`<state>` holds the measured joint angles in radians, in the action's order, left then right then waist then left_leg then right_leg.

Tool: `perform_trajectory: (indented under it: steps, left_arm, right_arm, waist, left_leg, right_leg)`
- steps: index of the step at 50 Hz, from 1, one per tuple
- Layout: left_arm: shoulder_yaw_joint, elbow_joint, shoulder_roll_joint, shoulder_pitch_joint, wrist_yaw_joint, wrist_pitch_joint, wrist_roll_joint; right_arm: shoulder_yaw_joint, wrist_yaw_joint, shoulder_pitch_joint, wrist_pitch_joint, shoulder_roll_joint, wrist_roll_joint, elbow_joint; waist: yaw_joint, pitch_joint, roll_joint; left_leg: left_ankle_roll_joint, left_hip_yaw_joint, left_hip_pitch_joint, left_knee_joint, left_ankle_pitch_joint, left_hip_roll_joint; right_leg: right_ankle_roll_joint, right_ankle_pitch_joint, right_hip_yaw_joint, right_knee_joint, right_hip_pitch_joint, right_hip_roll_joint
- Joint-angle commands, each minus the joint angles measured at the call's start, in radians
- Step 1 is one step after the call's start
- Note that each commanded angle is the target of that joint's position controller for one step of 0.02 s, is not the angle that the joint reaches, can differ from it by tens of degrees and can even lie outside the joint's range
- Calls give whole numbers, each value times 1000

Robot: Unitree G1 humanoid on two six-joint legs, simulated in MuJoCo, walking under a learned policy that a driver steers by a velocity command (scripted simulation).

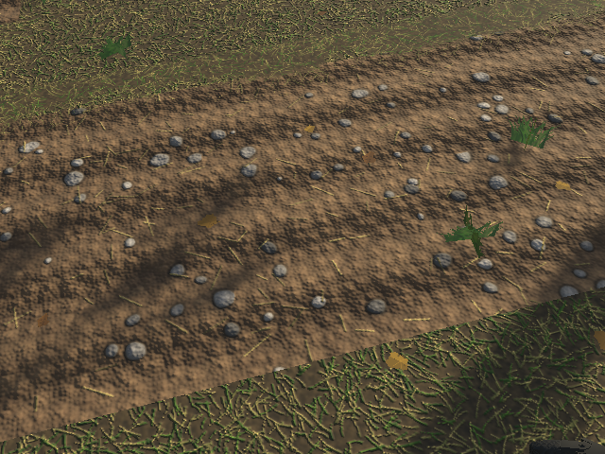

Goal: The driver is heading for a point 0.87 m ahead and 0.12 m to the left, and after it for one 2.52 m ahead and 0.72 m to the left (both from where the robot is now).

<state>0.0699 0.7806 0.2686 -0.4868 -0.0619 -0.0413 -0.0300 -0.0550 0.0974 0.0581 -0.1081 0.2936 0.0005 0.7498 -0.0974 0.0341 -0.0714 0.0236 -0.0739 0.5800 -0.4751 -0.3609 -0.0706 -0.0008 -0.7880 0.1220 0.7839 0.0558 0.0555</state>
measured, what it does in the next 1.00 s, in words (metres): goes down: left foot 0.15 m lower, then right foot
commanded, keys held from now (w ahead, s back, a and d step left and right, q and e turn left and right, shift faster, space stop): w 0.20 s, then no key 0.80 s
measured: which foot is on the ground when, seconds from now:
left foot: up 0.00-0.04, down 0.06-0.48, up 0.50-0.72, down 0.74-1.00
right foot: down 0.00-0.06, up 0.08-0.46, down 0.48-1.00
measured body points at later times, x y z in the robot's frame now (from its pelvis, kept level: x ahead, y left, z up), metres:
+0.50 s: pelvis +0.30 +0.07 -0.08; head +0.32 +0.07 +0.37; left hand +0.52 +0.29 -0.15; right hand +0.30 -0.19 -0.23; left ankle +0.16 +0.16 -0.80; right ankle +0.44 -0.02 -0.81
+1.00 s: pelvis +0.38 +0.11 -0.07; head +0.39 +0.11 +0.37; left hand +0.48 +0.36 -0.21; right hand +0.44 -0.14 -0.22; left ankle +0.35 +0.23 -0.81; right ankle +0.43 -0.02 -0.81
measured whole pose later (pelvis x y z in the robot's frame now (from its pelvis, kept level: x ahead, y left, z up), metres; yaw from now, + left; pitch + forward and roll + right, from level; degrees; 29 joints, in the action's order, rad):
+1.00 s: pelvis +0.38 +0.11 -0.07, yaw +1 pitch +0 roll +0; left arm 0.06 0.89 0.21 -0.19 -0.02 -0.01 0.01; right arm -0.03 -0.03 0.27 -0.01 0.21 0.01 0.96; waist 0.00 -0.02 0.01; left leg 0.00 -0.01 0.20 -0.54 0.34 0.00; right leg 0.01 -0.20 0.03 0.51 0.32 0.01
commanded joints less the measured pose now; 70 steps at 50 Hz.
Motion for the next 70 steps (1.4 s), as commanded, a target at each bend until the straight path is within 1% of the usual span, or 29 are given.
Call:
perform_trajectory:
  steps: [1,3,4,5,6,7,8,9,10,11,12,13,14,16,19,23,24,25,26,27,29,32,35,38,39,42,46,55,70]
  left_arm:
    - [28,-16,129,-8,-1,1,-2]
    - [18,8,116,29,27,-17,-3]
    - [-10,57,-27,-153,52,-36,-1]
    - [-29,43,5,-261,55,-61,-26]
    - [-23,-14,60,-182,48,-73,-53]
    - [-24,-62,68,-7,24,-64,-42]
    - [-22,-101,75,72,7,-61,-50]
    - [-24,-114,85,106,-1,-46,-20]
    - [-22,-98,88,120,3,-30,2]
    - [-23,-108,46,157,9,-27,8]
    - [-15,-127,55,202,18,-30,5]
    - [-15,-145,50,252,21,-37,21]
    - [-17,-140,22,266,25,-49,41]
    - [-30,-124,-33,263,43,-58,42]
    - [-27,-148,-19,367,69,-51,32]
    - [-3,-128,30,313,93,-55,57]
    - [11,-106,75,242,89,-56,66]
    - [18,-98,122,168,82,-52,83]
    - [-2,-83,57,137,81,-43,71]
    - [-14,-77,19,153,81,-32,51]
    - [-18,-95,21,308,77,-14,38]
    - [0,-107,67,436,67,14,64]
    - [-1,-84,60,445,54,22,50]
    - [-12,-34,27,389,51,21,51]
    - [-4,-38,37,368,47,23,39]
    - [-4,-5,21,342,33,18,44]
    - [2,34,24,321,36,14,41]
    - [8,118,42,319,30,28,27]
    - [4,231,58,370,18,52,25]
  right_arm:
    - [-26,-16,12,-13,88,-2,-32]
    - [-59,-34,407,-5,157,7,92]
    - [-45,-27,534,-13,176,38,138]
    - [-54,-25,565,10,210,14,142]
    - [-76,-31,568,36,251,-17,151]
    - [-51,-49,468,56,176,-15,140]
    - [-47,-68,347,48,195,-9,124]
    - [-26,-71,261,31,158,-2,101]
    - [-7,-60,238,14,93,14,99]
    - [10,-60,210,1,43,17,119]
    - [21,-64,168,-7,29,0,113]
    - [15,-79,180,-12,47,11,115]
    - [18,-95,192,-14,45,21,120]
    - [10,-114,240,0,80,9,136]
    - [-4,-125,301,23,101,-27,161]
    - [-10,-119,297,66,89,-12,163]
    - [-13,-116,312,69,93,0,153]
    - [5,-108,412,59,31,18,153]
    - [30,-95,471,57,-17,11,171]
    - [12,-86,425,68,50,-5,166]
    - [-1,-98,300,104,67,-13,130]
    - [3,-121,297,153,18,-4,141]
    - [1,-122,343,156,5,15,176]
    - [-1,-128,288,153,39,42,142]
    - [-16,-132,252,146,98,28,145]
    - [1,-134,172,106,41,21,140]
    - [1,-129,222,79,45,8,162]
    - [1,-126,250,95,34,-1,193]
    - [6,-126,244,102,22,3,245]
  waist:
    - [37,-80,134]
    - [233,104,89]
    - [201,258,-222]
    - [183,406,-355]
    - [204,468,-272]
    - [186,305,9]
    - [138,207,-33]
    - [106,124,35]
    - [88,85,109]
    - [64,18,53]
    - [31,-75,17]
    - [54,-106,-32]
    - [59,-80,-43]
    - [66,9,-61]
    - [116,-2,4]
    - [70,20,22]
    - [52,81,75]
    - [77,222,195]
    - [63,362,302]
    - [60,350,246]
    - [93,172,123]
    - [151,70,193]
    - [179,92,198]
    - [157,-12,146]
    - [110,-67,24]
    - [79,-76,-57]
    - [100,-42,24]
    - [112,4,72]
    - [104,-44,59]
  left_leg:
    - [0,17,-98,106,-8,-33]
    - [35,88,-670,64,-99,-37]
    - [145,-77,-1139,-294,-497,-204]
    - [211,-282,-1213,-302,-537,-291]
    - [302,-499,-1186,-102,21,-385]
    - [269,-524,-984,97,405,-343]
    - [326,-601,-806,163,470,-386]
    - [337,-582,-621,166,347,-394]
    - [301,-453,-461,135,352,-347]
    - [246,-352,-342,122,234,-286]
    - [179,-188,-259,167,152,-181]
    - [149,-52,-167,230,41,-91]
    - [136,24,-143,228,-113,-32]
    - [140,56,-256,224,-234,-43]
    - [119,11,-438,204,-196,-101]
    - [89,4,-512,9,-161,-78]
    - [55,31,-464,-120,-91,-14]
    - [1,33,-245,-347,243,44]
    - [-50,9,-141,-591,917,103]
    - [-59,-39,-91,-640,1059,86]
    - [-73,-25,-47,-595,1012,34]
    - [-85,46,-273,-313,868,38]
    - [-54,82,-443,-143,599,60]
    - [2,19,-417,3,667,0]
    - [24,-16,-234,62,881,-11]
    - [-2,-35,-127,149,890,-14]
    - [-3,-15,-227,98,685,-1]
    - [8,22,-344,46,378,20]
    - [7,36,-356,87,414,32]
  right_leg:
    - [-116,775,142,82,20,-172]
    - [-32,769,50,586,266,-82]
    - [27,-114,85,1111,707,57]
    - [51,-89,144,1262,831,22]
    - [60,24,120,1289,926,13]
    - [53,160,-31,1198,981,-59]
    - [53,275,-72,1180,997,-92]
    - [54,288,-74,1179,942,-134]
    - [6,347,-9,1025,852,-186]
    - [-23,392,7,955,828,-194]
    - [-24,502,10,637,805,-204]
    - [-10,604,-58,372,674,-174]
    - [6,728,-97,195,547,-141]
    - [33,875,-126,-34,414,-84]
    - [13,953,-112,-223,431,-60]
    - [-71,941,-121,-330,305,-25]
    - [-101,1271,-80,-338,142,-65]
    - [-230,1672,96,-234,-188,-251]
    - [-381,1787,283,-247,-303,-445]
    - [-366,1610,312,-276,-259,-414]
    - [-285,1216,240,-360,-17,-347]
    - [-205,735,134,-500,315,-243]
    - [-160,420,70,-521,401,-199]
    - [-46,187,32,-485,451,-133]
    - [-20,274,-36,-440,344,-78]
    - [-19,538,-67,-320,161,-66]
    - [-36,738,-62,-298,137,-77]
    - [-30,907,-60,-275,86,-89]
    - [-14,842,-63,-307,68,-90]
Velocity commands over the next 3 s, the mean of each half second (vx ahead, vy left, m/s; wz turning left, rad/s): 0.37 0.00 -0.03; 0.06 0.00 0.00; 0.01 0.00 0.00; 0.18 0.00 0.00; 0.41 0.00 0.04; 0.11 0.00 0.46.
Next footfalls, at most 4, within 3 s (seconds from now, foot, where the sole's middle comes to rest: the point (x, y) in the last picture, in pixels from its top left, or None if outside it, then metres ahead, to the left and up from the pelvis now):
0.06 left None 0.20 0.16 -0.85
0.48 right None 0.47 -0.02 -0.85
0.74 left None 0.39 0.23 -0.85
1.94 right None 0.52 -0.03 -0.85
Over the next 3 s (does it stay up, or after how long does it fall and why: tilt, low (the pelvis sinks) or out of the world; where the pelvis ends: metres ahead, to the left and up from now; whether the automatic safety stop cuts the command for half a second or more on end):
stays up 0.85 0.08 -0.07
